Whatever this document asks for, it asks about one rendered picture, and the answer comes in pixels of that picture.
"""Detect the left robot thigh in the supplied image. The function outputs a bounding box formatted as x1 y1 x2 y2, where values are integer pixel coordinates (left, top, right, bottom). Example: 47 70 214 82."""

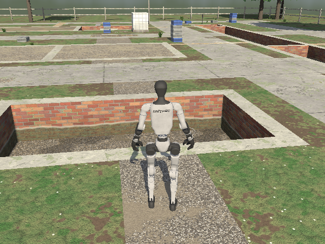
146 142 156 176

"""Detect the left robot forearm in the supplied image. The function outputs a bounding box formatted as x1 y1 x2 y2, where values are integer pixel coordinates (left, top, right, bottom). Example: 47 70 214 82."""
133 123 142 142

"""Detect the right robot hand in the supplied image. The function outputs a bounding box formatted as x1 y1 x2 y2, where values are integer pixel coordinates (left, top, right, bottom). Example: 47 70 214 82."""
183 139 194 150

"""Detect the right robot forearm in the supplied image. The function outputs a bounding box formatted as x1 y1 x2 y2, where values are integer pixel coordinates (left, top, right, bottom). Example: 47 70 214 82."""
182 122 193 141

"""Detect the left robot hand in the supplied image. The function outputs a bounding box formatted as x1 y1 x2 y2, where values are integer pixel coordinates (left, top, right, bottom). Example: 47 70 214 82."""
132 140 143 151

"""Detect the robot left shin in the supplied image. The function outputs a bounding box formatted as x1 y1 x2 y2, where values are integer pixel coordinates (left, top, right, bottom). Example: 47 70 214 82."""
147 167 154 201

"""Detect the robot left upper arm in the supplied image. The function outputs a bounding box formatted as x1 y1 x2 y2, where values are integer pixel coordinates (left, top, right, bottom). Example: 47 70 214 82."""
137 103 151 131

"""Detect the robot right upper arm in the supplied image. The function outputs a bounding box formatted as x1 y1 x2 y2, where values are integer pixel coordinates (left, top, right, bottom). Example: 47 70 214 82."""
172 102 187 130

